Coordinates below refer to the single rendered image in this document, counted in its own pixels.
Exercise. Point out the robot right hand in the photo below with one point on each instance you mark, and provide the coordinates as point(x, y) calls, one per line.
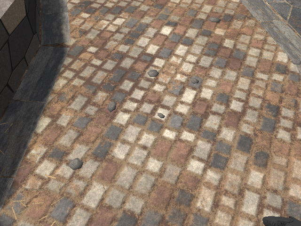
point(280, 221)

